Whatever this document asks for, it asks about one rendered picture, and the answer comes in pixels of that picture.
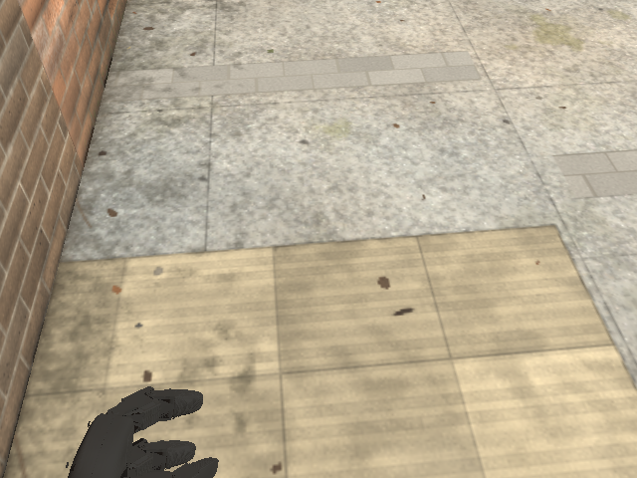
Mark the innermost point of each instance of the left robot hand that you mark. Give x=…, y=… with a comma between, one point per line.
x=107, y=450

